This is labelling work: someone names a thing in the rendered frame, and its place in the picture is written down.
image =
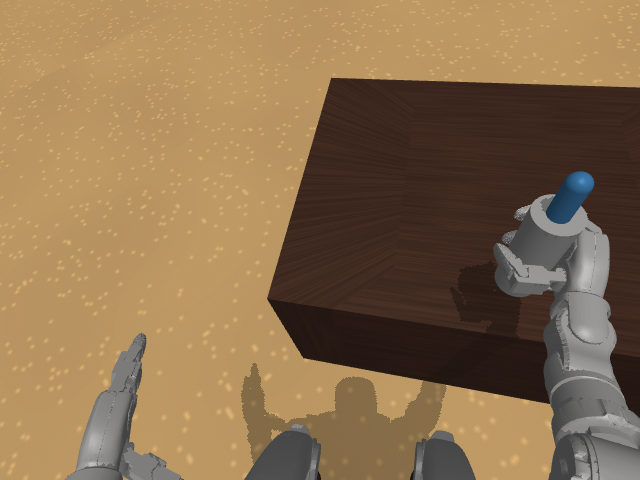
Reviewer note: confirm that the right robot hand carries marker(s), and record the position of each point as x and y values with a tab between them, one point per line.
584	267

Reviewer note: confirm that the left robot hand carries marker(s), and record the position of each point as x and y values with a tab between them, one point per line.
105	441

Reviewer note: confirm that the bottle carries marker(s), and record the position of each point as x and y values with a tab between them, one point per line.
551	225

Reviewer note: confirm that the right robot arm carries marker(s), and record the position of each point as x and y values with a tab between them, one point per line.
596	436

